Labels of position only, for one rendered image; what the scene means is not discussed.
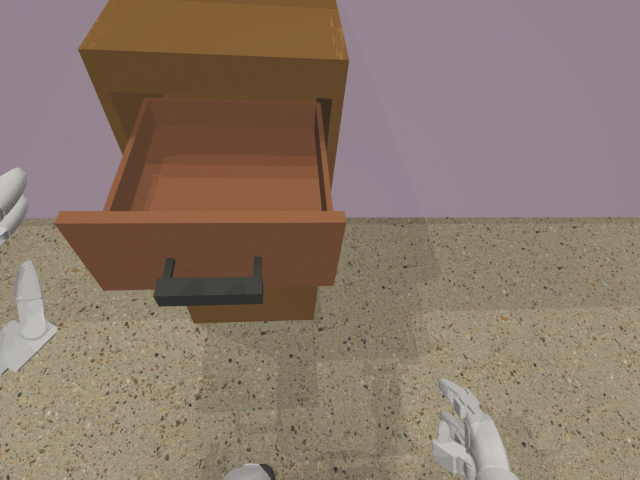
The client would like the drawer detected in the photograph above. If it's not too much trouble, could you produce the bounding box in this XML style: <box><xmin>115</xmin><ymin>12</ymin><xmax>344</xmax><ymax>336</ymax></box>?
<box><xmin>54</xmin><ymin>97</ymin><xmax>346</xmax><ymax>291</ymax></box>

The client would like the robot left shin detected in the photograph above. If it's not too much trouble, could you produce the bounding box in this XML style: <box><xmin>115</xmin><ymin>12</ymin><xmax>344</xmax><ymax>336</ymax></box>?
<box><xmin>242</xmin><ymin>463</ymin><xmax>268</xmax><ymax>476</ymax></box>

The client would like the robot left hand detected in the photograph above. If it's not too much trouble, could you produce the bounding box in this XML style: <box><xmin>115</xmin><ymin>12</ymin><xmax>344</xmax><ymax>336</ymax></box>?
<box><xmin>0</xmin><ymin>168</ymin><xmax>57</xmax><ymax>377</ymax></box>

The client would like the cabinet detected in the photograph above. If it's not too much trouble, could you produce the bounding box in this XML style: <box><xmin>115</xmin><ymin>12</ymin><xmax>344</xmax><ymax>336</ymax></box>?
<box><xmin>78</xmin><ymin>0</ymin><xmax>349</xmax><ymax>323</ymax></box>

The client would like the robot right hand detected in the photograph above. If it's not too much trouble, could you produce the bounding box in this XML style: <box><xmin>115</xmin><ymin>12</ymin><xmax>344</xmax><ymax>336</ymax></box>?
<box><xmin>433</xmin><ymin>378</ymin><xmax>510</xmax><ymax>480</ymax></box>

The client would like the handle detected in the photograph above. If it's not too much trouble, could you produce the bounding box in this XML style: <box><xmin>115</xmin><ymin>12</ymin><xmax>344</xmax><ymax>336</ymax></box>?
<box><xmin>153</xmin><ymin>257</ymin><xmax>263</xmax><ymax>307</ymax></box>

